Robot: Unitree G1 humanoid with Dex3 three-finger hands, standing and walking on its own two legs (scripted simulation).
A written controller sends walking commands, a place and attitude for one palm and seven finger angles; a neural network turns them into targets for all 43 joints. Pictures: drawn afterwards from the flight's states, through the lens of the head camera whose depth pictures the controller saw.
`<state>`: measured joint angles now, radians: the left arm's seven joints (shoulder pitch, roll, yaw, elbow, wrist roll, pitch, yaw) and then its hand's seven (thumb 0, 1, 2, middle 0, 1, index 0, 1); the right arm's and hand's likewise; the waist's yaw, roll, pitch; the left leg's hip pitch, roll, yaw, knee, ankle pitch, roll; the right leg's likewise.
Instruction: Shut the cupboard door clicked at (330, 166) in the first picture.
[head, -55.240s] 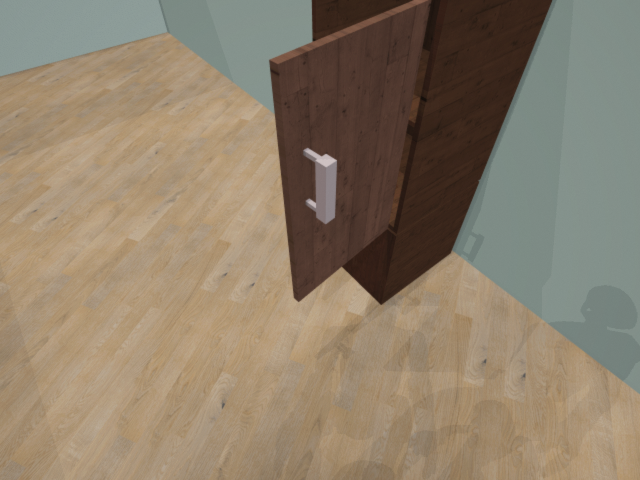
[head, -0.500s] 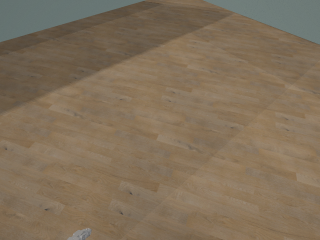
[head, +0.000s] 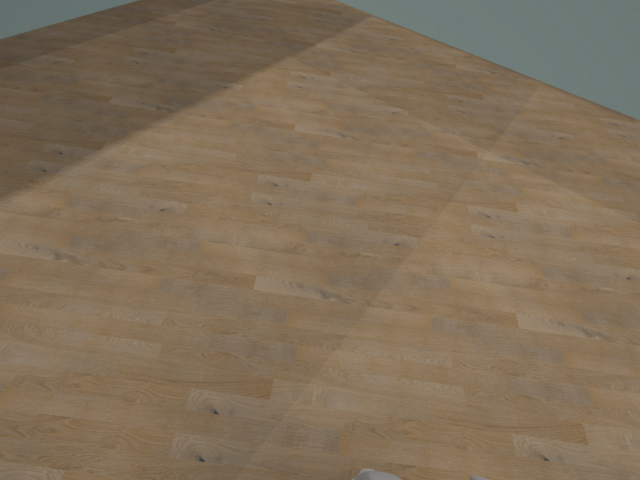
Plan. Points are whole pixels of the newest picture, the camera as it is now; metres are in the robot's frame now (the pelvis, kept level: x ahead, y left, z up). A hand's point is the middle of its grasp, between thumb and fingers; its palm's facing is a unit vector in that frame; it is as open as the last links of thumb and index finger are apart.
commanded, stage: turn to face it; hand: left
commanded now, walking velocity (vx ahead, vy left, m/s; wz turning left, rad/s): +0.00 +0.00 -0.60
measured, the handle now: out of the picture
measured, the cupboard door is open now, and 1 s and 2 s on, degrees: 31 31 31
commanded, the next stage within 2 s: none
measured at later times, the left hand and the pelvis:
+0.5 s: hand (223, 471) +0.15 +0.14 -0.16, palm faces -0.29 -0.92 -0.26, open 7.4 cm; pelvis +0.00 -0.03 +0.00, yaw -18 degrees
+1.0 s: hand (239, 434) +0.20 +0.13 -0.16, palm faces -0.56 -0.80 -0.23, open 7.4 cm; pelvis +0.00 +0.00 +0.00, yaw -37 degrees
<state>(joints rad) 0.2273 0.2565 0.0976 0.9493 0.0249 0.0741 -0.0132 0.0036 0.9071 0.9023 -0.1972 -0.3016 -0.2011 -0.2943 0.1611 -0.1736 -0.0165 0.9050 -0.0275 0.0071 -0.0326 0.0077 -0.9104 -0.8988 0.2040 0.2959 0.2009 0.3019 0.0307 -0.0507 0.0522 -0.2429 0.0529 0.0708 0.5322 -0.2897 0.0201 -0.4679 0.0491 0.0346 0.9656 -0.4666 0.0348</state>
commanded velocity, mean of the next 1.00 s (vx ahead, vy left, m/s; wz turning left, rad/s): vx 0.00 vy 0.00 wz -0.60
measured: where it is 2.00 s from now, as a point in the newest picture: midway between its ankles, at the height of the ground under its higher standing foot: outside the picture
